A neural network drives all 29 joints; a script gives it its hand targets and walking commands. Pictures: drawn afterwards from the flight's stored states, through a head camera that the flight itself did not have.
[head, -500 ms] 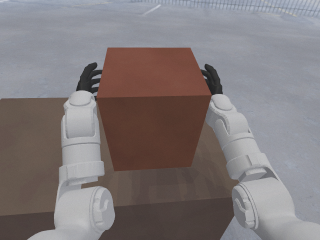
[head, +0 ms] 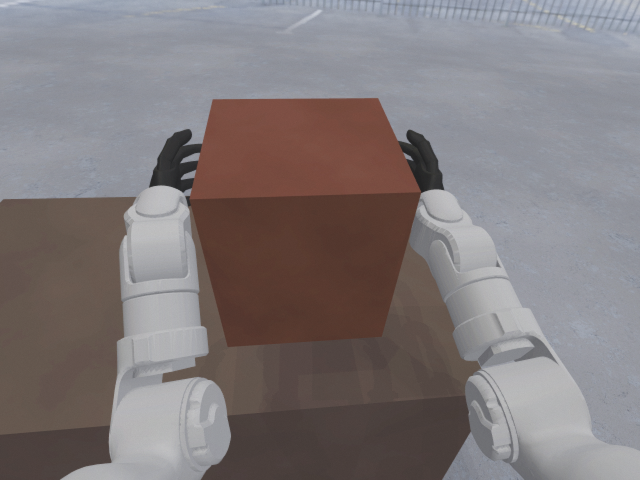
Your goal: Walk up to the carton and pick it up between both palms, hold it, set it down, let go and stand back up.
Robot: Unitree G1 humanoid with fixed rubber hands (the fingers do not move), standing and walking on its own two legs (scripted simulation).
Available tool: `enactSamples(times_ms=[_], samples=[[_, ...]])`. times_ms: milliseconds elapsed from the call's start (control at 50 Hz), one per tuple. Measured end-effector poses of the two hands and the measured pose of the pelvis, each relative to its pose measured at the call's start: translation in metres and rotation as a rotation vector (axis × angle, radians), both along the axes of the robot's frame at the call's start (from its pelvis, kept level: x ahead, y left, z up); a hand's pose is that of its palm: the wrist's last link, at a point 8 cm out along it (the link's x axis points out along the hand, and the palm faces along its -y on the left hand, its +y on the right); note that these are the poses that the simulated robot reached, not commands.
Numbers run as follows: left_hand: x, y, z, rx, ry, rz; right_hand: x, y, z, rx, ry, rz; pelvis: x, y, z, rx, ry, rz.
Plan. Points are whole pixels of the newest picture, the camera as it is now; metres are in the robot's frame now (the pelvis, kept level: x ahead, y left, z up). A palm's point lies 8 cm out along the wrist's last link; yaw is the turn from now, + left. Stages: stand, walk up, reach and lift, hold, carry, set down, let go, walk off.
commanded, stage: hold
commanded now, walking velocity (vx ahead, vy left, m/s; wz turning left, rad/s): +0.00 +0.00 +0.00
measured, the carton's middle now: (301, 224) +0.39 +0.00 +0.18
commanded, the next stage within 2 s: none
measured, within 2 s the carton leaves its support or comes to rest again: neither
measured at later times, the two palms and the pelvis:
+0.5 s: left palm (172, 196) +0.37 +0.15 +0.24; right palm (427, 195) +0.36 -0.15 +0.23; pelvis +0.00 +0.00 +0.00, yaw +0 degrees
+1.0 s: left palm (171, 194) +0.37 +0.15 +0.24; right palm (427, 197) +0.36 -0.15 +0.23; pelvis +0.00 +0.00 +0.00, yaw +0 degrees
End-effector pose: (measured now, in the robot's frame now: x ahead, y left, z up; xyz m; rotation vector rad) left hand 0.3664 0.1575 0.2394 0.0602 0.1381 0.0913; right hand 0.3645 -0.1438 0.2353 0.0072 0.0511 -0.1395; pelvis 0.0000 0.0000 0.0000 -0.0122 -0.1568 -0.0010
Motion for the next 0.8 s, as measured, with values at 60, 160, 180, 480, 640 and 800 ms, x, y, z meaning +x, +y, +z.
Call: enactSamples(times_ms=[60, 160, 180, 480, 640, 800], samples=[[0.0014, 0.0003, 0.0004, 0.005, 0.001, 0.0, 0.0013, 0.0003, -0.0017, 0.003, 0.002, 0.0, -0.0002, 0.0001, 0.0001, 0.0, 0.002, 0.001], [0.0034, -0.0016, 0.0024, 0.007, -0.008, -0.005, 0.0021, -0.0014, -0.0009, 0.016, -0.008, -0.004, 0.0004, 0.0001, 0.0001, 0.0, 0.004, 0.006], [0.0037, -0.002, 0.0024, 0.007, -0.009, -0.005, 0.0022, -0.0019, -0.0006, 0.015, -0.008, -0.005, 0.0008, 0.0001, 0.0001, 0.0, 0.005, 0.005], [0.0, -0.003, -0.0012, 0.001, -0.008, -0.005, -0.0008, -0.003, -0.0007, 0.009, -0.006, -0.003, 0.0019, -0.0028, 0.0001, -0.002, 0.002, 0.003], [-0.0007, -0.0049, 0.0009, -0.001, -0.005, -0.001, -0.0014, -0.0049, -0.0029, 0.001, -0.001, -0.002, 0.0013, -0.0041, 0.0002, 0.002, 0.004, 0.002], [-0.0027, -0.0061, 0.0025, 0.0, -0.011, -0.004, -0.0039, -0.0061, -0.0017, 0.0, -0.007, -0.004, 0.0005, -0.0047, 0.0001, 0.001, -0.005, 0.003]])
